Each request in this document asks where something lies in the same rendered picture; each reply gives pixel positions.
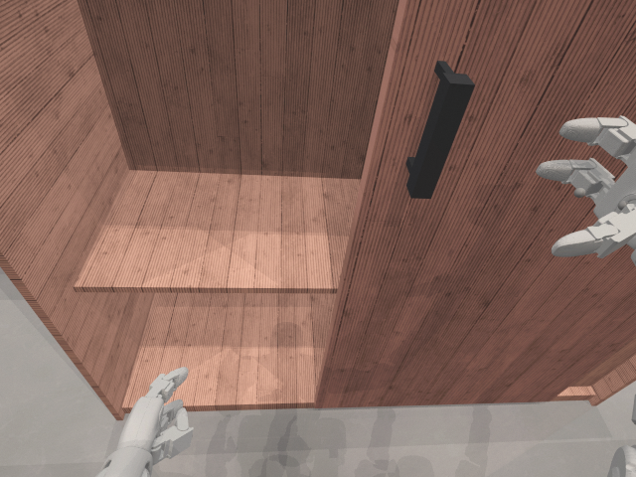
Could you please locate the robot right hand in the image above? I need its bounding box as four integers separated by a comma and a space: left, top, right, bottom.
536, 115, 636, 258

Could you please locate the wardrobe door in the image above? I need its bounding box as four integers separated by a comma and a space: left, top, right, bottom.
570, 336, 636, 387
314, 0, 636, 408

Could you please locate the handle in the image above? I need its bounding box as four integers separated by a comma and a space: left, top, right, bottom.
406, 61, 475, 199

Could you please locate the right robot upper arm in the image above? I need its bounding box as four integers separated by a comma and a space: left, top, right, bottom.
607, 445, 636, 477

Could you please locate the left robot forearm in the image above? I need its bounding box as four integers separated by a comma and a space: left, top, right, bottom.
95, 447, 153, 477

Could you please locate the robot left hand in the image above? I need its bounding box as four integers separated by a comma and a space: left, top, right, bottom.
116, 367, 194, 465

